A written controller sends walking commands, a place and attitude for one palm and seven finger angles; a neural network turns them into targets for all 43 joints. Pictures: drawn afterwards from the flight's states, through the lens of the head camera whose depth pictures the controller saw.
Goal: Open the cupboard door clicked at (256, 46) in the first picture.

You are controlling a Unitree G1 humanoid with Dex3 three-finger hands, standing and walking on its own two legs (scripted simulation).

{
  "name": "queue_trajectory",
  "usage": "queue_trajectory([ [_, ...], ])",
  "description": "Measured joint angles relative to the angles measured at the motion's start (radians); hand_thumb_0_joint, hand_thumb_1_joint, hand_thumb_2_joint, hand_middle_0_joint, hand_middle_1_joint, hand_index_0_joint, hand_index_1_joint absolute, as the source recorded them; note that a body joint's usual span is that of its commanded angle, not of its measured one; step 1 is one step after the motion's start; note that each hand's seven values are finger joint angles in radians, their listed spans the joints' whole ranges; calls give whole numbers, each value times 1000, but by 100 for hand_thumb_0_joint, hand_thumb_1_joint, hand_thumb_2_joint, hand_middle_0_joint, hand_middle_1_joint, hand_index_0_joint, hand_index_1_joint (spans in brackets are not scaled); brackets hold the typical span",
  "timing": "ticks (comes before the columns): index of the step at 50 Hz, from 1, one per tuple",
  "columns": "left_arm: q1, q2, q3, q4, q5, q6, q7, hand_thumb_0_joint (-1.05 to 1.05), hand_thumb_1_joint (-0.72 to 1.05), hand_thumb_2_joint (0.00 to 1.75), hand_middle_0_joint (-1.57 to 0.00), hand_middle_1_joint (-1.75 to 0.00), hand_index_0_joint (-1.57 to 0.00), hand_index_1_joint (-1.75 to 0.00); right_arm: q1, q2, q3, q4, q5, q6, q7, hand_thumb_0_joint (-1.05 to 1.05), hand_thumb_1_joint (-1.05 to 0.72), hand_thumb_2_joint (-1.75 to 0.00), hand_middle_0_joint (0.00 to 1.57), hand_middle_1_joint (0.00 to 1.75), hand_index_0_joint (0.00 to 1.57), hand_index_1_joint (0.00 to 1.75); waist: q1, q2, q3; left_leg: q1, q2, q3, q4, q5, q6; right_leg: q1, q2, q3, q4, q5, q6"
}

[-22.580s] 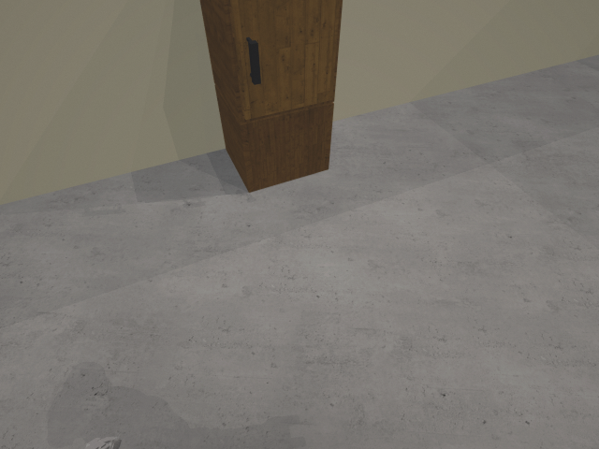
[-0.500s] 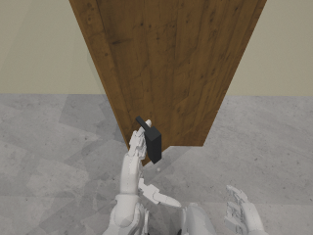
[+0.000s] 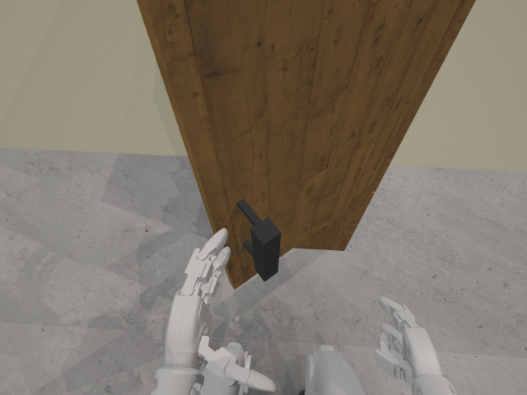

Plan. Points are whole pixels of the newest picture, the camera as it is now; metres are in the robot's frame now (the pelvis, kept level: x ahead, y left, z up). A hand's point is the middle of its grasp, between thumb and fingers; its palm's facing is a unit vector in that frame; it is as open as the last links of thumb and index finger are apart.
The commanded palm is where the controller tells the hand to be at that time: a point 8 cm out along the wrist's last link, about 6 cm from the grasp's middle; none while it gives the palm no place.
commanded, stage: slide the hand sideways off the handle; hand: left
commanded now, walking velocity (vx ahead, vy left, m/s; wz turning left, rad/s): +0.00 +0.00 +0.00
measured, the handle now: (256, 241) +0.33 +0.04 +0.03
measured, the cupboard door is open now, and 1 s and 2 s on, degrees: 40 40 40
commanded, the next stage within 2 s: draw the hand back to the body in 0.32 s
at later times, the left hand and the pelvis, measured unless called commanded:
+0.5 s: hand (203, 341) +0.19 +0.09 +0.04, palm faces -0.01 -1.00 +0.00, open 16.3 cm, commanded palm +0.16 +0.15 +0.06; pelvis +0.00 -0.02 -0.01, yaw +0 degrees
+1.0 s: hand (110, 328) +0.19 +0.16 +0.15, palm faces +0.06 -0.98 -0.18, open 15.8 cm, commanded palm +0.15 +0.22 +0.17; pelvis +0.01 -0.01 +0.06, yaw +0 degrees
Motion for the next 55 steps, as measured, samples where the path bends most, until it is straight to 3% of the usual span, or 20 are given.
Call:
queue_trajectory([
  [18,161,66,150,-101,-131,-42,-176,-1,-49,30,-15,-30,-15,-30,0,0,-15,16,12,-25,-27,1,-90,-90,20,30,20,30,9,0,-6,-25,14,-23,38,-19,-24,-23,13,-24,35,-19,-25],
  [25,138,89,172,-133,-160,-15,-214,-1,-49,30,-15,-30,-15,-30,-3,-6,-21,14,18,-30,-43,1,-90,-90,20,30,20,30,12,1,-4,-40,17,-29,60,-22,-29,-36,16,-32,52,-20,-30],
  [34,185,125,256,-243,-216,109,-237,-1,-49,30,-15,-30,-15,-30,44,8,-5,-2,50,10,-73,1,-90,-90,20,30,20,30,5,21,8,122,22,-33,-79,28,-27,129,24,-28,-91,31,-23],
  [47,248,185,340,-288,-280,146,-287,-1,-46,31,-16,-30,-15,-30,87,-27,-6,-24,68,-15,-97,1,-90,-90,20,30,20,30,-9,25,26,331,27,-37,-246,80,-17,347,35,-23,-275,90,-10],
  [51,266,245,343,-340,-171,301,-166,-1,-39,34,-16,-30,-16,-30,99,-22,-2,-20,65,15,-131,1,-90,-90,20,30,20,30,3,26,30,432,24,-25,-333,105,-11,443,33,-7,-354,114,-3],
  [55,289,268,343,-366,-125,415,-87,-1,-28,39,-17,-30,-16,-30,107,-21,13,-11,60,21,-149,1,-90,-90,20,30,20,30,5,41,44,541,18,-18,-434,140,-1,550,29,4,-453,148,9],
])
